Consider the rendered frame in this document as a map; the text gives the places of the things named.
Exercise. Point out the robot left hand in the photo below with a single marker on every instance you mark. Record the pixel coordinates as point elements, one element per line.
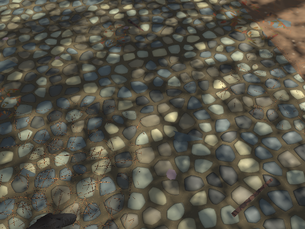
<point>56,221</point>

